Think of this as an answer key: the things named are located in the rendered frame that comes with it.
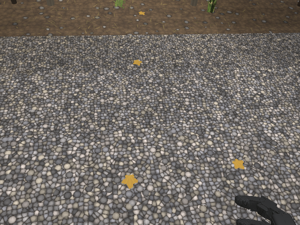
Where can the robot right hand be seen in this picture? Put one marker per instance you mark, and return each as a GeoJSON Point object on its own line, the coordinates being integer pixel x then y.
{"type": "Point", "coordinates": [265, 208]}

